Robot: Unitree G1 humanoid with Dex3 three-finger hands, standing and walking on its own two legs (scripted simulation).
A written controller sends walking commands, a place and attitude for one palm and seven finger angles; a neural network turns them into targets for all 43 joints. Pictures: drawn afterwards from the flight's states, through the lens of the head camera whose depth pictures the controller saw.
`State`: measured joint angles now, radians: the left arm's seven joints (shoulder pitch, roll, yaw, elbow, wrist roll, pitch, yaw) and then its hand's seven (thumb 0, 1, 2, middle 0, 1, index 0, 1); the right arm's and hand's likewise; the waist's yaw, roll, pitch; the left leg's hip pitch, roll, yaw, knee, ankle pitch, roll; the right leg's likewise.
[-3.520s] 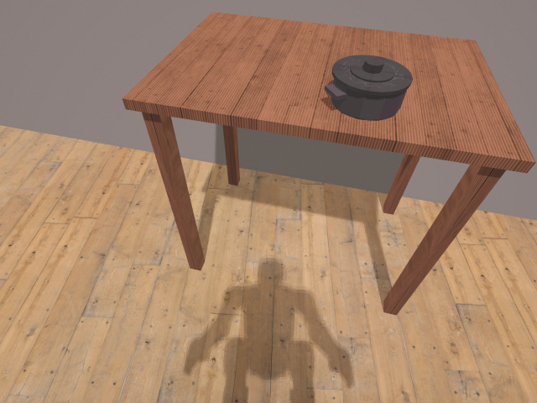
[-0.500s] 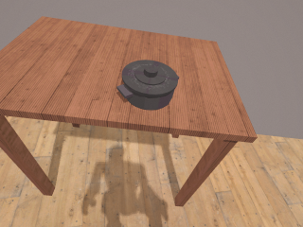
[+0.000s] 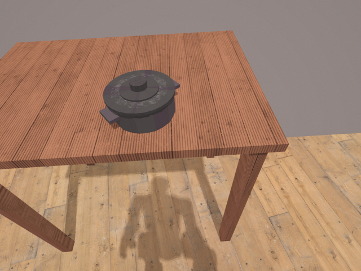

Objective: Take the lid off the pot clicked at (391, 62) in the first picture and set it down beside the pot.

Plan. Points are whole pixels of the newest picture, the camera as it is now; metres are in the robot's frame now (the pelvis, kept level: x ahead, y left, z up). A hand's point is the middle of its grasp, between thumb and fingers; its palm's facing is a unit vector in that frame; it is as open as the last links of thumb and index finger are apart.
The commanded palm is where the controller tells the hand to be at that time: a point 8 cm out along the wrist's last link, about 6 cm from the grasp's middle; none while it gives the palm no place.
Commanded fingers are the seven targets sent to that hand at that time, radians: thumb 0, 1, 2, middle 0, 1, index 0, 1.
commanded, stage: look again from close up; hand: left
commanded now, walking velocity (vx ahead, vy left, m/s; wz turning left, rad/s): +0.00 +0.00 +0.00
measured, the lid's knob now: (138, 83) +0.51 +0.11 +0.17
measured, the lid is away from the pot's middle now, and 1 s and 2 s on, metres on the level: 0.00 0.00 0.00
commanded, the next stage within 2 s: shuffle to correct the standing spot in 1.50 s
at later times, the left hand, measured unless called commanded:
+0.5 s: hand out of the picture -0.02 +0.13 -0.16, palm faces +0.07 -0.97 -0.22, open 7.4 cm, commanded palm none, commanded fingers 0.00 0.90 0.90 -0.20 -0.30 -0.20 -0.30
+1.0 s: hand out of the picture -0.02 +0.15 -0.16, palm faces +0.06 -0.97 -0.22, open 7.4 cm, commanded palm none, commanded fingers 0.00 0.90 0.90 -0.20 -0.30 -0.20 -0.30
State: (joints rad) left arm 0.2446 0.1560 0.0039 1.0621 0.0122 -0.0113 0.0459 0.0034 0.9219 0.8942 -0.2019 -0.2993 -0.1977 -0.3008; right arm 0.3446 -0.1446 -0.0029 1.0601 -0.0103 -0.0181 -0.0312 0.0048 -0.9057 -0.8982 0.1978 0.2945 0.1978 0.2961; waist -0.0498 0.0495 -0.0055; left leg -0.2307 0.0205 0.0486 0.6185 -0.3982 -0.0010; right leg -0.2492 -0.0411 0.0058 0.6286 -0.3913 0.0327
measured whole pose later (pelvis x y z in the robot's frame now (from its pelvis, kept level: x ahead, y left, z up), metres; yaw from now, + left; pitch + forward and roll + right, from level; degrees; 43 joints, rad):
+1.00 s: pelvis -0.03 -0.03 +0.01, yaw +1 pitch -1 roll +1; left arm 0.27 0.16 0.02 1.07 0.01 -0.01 0.04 0.00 0.90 0.89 -0.20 -0.30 -0.20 -0.30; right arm 0.29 -0.12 0.00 1.14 -0.01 -0.01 -0.03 0.00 -0.91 -0.90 0.20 0.29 0.20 0.30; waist 0.00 0.01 0.04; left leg -0.18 0.04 0.02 0.48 -0.27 -0.04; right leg -0.21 -0.02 -0.03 0.53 -0.30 -0.01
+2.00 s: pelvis +0.01 -0.03 +0.00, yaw +1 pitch +1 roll +1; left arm 0.34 0.15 0.05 1.05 0.02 -0.02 0.00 0.00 0.91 0.89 -0.20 -0.30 -0.20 -0.30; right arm 0.39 -0.11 -0.03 1.11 -0.02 -0.03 -0.02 0.00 -0.91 -0.90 0.20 0.29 0.20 0.30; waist -0.02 0.00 0.01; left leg -0.22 0.04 0.01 0.59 -0.39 -0.03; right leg -0.25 -0.02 -0.05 0.63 -0.40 -0.02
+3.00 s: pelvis +0.02 -0.06 +0.00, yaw +1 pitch -3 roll +0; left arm 0.25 0.19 0.00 0.92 0.02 0.02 0.04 0.00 0.90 0.89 -0.20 -0.30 -0.20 -0.30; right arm 0.31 -0.17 -0.02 0.98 -0.02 0.04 -0.01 0.01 -0.91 -0.90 0.20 0.29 0.20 0.30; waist -0.02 -0.02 0.05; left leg -0.30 0.00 0.06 0.59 -0.25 0.04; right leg -0.28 0.00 -0.01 0.59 -0.26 -0.01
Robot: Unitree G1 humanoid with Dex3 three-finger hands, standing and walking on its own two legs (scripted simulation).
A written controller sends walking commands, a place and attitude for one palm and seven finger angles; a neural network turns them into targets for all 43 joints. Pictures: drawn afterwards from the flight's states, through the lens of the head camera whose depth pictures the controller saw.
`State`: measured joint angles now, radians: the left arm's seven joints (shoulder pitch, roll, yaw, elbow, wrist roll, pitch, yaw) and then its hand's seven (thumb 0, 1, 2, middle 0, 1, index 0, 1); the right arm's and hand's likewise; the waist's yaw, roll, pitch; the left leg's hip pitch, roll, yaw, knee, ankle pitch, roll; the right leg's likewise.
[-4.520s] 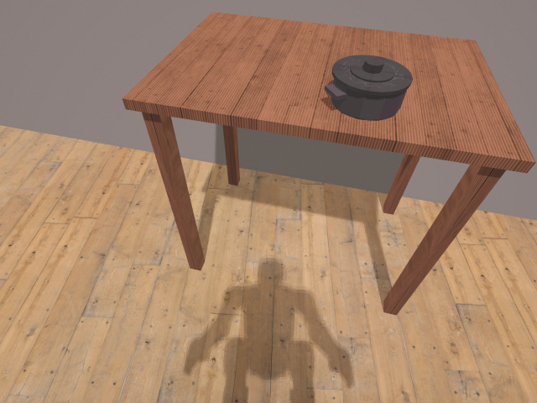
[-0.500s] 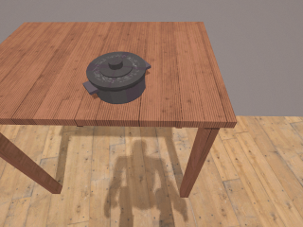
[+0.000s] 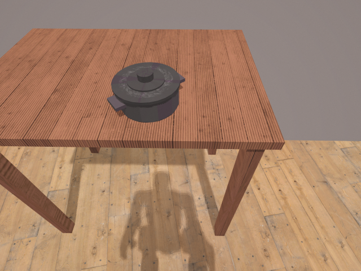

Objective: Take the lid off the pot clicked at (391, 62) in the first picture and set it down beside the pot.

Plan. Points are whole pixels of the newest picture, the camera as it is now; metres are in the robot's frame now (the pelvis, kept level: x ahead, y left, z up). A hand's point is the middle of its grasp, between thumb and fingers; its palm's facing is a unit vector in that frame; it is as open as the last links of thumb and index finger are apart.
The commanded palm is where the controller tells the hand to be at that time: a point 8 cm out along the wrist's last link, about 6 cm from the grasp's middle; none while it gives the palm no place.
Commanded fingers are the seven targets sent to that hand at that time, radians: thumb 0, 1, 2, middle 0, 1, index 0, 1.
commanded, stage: look again from close up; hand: left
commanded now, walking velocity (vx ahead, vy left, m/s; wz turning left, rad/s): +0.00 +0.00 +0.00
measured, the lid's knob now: (145, 74) +0.54 +0.13 +0.16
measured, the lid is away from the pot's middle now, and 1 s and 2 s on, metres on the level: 0.00 0.00 0.00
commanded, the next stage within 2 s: shuffle to correct the standing spot in 0.50 s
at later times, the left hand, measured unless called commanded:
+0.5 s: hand out of the picture -0.01 +0.17 -0.17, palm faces +0.05 -0.98 -0.19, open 7.4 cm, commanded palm none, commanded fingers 0.00 0.90 0.90 -0.20 -0.30 -0.20 -0.30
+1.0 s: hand out of the picture +0.03 +0.18 -0.18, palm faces +0.05 -0.98 -0.19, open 7.4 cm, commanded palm none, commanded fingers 0.00 0.90 0.90 -0.20 -0.30 -0.20 -0.30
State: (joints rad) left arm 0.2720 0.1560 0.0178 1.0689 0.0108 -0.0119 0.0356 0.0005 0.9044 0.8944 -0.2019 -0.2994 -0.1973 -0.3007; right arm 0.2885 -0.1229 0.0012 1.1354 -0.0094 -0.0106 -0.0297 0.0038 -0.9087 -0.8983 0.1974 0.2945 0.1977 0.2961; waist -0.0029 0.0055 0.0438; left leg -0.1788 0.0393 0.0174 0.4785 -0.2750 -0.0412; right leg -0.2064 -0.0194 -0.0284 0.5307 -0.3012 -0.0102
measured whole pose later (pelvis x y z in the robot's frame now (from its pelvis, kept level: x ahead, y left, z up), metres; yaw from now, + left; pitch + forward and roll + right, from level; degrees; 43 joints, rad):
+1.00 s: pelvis +0.04 +0.00 -0.01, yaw +0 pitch +1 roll +1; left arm 0.34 0.15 0.05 1.05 0.02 -0.02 0.00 0.00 0.91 0.89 -0.20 -0.30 -0.20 -0.30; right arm 0.39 -0.11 -0.03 1.11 -0.02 -0.03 -0.02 0.00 -0.91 -0.90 0.20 0.29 0.20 0.30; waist -0.02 0.00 0.01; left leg -0.22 0.04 0.01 0.59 -0.39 -0.03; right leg -0.25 -0.02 -0.05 0.63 -0.40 -0.02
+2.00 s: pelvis +0.05 -0.03 -0.01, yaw -1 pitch -3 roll +0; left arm 0.25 0.19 0.00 0.92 0.02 0.02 0.04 0.00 0.90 0.89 -0.20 -0.30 -0.20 -0.30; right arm 0.31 -0.17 -0.02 0.98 -0.02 0.04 -0.01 0.01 -0.91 -0.90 0.20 0.29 0.20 0.30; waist -0.02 -0.02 0.05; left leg -0.30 0.00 0.06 0.59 -0.25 0.04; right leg -0.28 0.00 -0.01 0.59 -0.26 -0.01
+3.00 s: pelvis +0.12 -0.02 +0.00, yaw -1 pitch -1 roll +0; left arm 0.27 0.18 0.01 1.06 0.01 -0.01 0.04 0.00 0.90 0.89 -0.20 -0.30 -0.20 -0.30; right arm 0.24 -0.16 0.00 1.09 0.00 -0.02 -0.03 0.01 -0.93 -0.90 0.20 0.29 0.20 0.30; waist 0.00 -0.02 0.02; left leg -0.17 -0.03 0.06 0.46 -0.28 0.05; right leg -0.16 -0.02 0.00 0.47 -0.30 0.01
